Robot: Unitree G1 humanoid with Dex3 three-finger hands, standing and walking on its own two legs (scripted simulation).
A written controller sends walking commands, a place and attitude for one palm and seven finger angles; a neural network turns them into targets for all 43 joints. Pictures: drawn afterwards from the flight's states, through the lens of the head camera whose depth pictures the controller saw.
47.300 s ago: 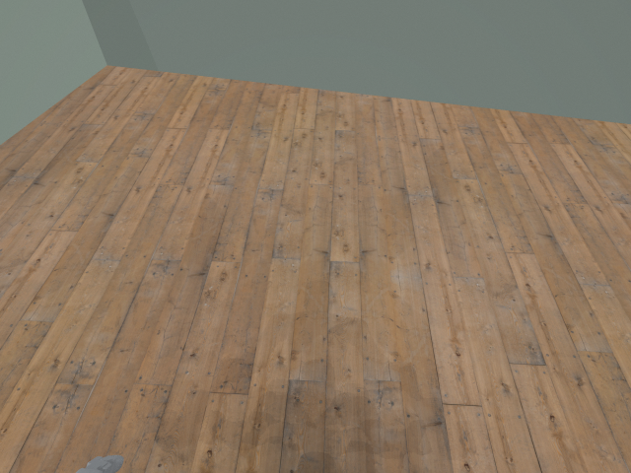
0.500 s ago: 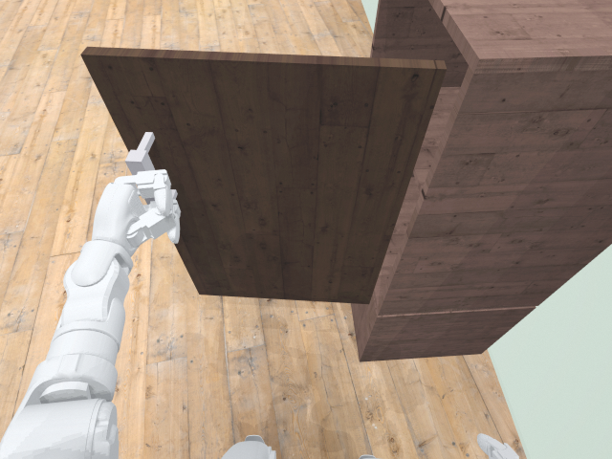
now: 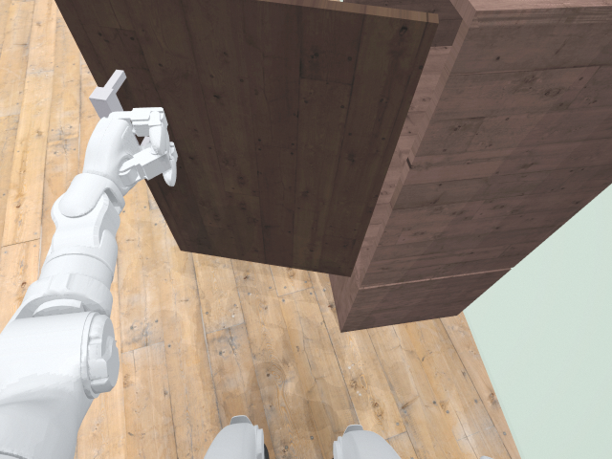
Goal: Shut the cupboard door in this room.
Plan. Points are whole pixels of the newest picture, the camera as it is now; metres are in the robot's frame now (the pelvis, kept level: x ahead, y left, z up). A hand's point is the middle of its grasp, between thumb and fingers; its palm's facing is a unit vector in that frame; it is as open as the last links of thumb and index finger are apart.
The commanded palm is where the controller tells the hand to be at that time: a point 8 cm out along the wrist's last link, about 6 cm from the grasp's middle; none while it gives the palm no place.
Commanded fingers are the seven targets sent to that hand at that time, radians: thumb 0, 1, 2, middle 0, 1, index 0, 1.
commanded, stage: push the door shut along its arc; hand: left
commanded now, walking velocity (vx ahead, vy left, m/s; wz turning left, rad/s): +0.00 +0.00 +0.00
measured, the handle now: (128, 123) +0.54 +0.22 +0.10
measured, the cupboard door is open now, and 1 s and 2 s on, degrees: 72 60 57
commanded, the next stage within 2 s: pull the fist back off the door in 0.84 s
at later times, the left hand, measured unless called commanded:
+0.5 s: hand (193, 124) +0.53 +0.13 +0.11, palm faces -0.32 -0.95 +0.00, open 3.0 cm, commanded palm +0.54 +0.17 +0.10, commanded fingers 0.00 0.90 0.90 -1.30 -1.50 -1.30 -1.50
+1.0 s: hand (211, 105) +0.57 +0.11 +0.11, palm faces -0.31 -0.95 +0.06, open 3.4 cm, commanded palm +0.57 +0.12 +0.10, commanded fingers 0.00 0.90 0.90 -1.30 -1.50 -1.30 -1.50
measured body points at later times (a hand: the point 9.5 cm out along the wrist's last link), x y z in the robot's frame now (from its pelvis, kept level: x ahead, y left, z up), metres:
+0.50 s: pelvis +0.00 +0.00 -0.02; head +0.13 +0.01 +0.42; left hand +0.54 +0.18 +0.11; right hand -0.01 -0.27 -0.12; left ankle +0.05 +0.10 -0.68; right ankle +0.00 -0.12 -0.68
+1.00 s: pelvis +0.00 +0.01 -0.03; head +0.15 +0.03 +0.39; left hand +0.58 +0.16 +0.11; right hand -0.02 -0.27 -0.13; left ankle +0.05 +0.10 -0.68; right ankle +0.00 -0.12 -0.68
